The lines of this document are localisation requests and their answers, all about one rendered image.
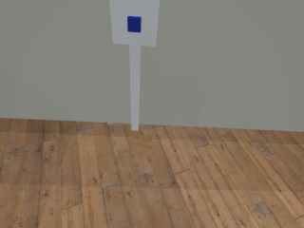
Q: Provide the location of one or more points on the panel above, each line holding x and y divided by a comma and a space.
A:
148, 10

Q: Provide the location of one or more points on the button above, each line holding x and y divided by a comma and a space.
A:
134, 24

